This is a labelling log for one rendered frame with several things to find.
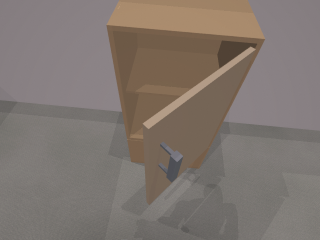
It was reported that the cupboard door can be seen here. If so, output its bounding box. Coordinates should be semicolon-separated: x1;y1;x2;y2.
142;47;256;205

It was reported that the handle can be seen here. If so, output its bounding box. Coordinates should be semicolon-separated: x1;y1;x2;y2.
158;142;184;182

